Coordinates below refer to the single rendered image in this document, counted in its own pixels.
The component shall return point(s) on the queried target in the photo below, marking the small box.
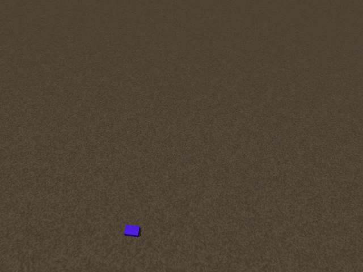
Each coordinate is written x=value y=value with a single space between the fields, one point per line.
x=132 y=230

